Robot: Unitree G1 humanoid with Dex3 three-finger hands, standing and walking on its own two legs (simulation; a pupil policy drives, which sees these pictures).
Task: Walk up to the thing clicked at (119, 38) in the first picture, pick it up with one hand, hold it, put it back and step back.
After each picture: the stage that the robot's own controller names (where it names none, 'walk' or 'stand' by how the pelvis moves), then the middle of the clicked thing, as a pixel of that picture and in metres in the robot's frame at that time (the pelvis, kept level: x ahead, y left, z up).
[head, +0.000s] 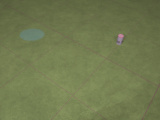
stand; (120, 39) +1.47 -0.46 -0.72
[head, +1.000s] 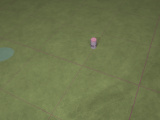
walk; (93, 43) +1.39 -0.04 -0.70
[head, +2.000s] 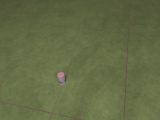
walk; (61, 78) +0.88 +0.25 -0.72
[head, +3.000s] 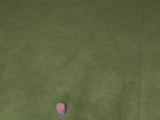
walk; (61, 109) +0.53 +0.19 -0.70
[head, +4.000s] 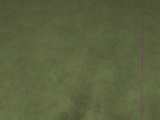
stand; out of the picture +0.36 +0.18 -0.70
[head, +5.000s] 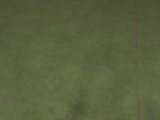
stand; out of the picture +0.35 +0.18 -0.72
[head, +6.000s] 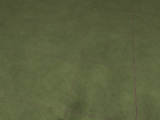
stand; out of the picture +0.34 +0.19 -0.72
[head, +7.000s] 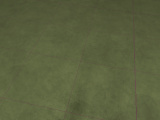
stand; out of the picture +0.33 +0.19 -0.73
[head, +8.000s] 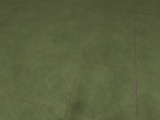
stand; out of the picture +0.34 +0.18 -0.73
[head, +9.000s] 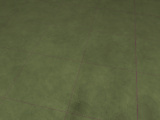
stand; out of the picture +0.33 +0.18 -0.73
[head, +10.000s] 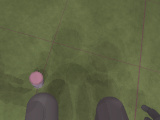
go down; (37, 80) +0.41 +0.20 -0.43
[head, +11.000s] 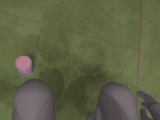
go down; (25, 66) +0.42 +0.23 -0.31
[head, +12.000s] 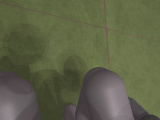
close in; out of the picture +0.39 +0.27 -0.22
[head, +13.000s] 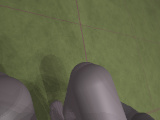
close; out of the picture +0.39 +0.28 -0.21
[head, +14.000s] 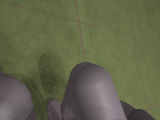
lift; out of the picture +0.38 +0.28 -0.22
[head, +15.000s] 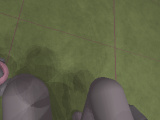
lift; out of the picture +0.32 +0.26 -0.12
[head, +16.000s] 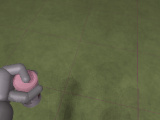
lift; (28, 89) +0.32 +0.18 +0.03
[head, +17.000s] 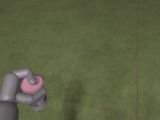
hold; (35, 93) +0.32 +0.17 +0.00
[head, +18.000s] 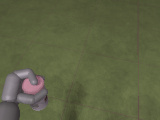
hold; (36, 93) +0.32 +0.17 +0.00
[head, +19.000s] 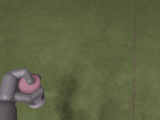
crouch; (33, 92) +0.33 +0.17 -0.04
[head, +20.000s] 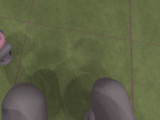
lower; out of the picture +0.45 +0.24 -0.10
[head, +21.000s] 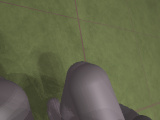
lower; out of the picture +0.40 +0.30 -0.22
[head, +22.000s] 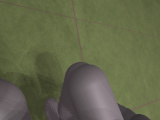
lower; out of the picture +0.40 +0.30 -0.22
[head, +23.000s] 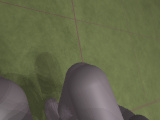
lower; out of the picture +0.40 +0.30 -0.22
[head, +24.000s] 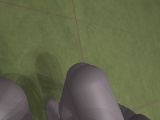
lower; out of the picture +0.39 +0.30 -0.22
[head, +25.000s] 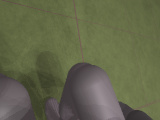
open; out of the picture +0.38 +0.28 -0.22
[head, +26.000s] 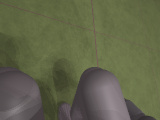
stand; out of the picture +0.39 +0.27 -0.23
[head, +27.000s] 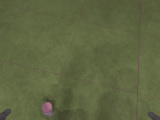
stand; (47, 109) +0.38 +0.19 -0.57
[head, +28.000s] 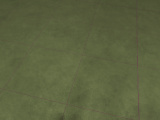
stand; out of the picture +0.37 +0.18 -0.66
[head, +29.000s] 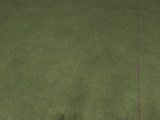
stand; out of the picture +0.37 +0.18 -0.67
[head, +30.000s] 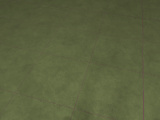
stand; out of the picture +0.40 +0.16 -0.72
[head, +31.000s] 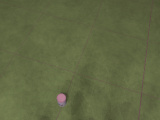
walk; (61, 100) +0.48 +0.14 -0.69
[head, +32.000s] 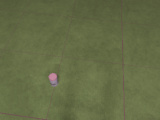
walk; (53, 79) +0.69 +0.24 -0.69
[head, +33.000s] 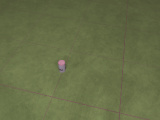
stand; (61, 66) +1.00 +0.20 -0.70
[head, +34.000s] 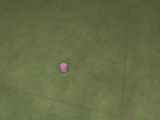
stand; (63, 69) +0.98 +0.18 -0.72
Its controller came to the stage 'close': yes
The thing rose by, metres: 0.71
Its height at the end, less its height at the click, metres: +0.00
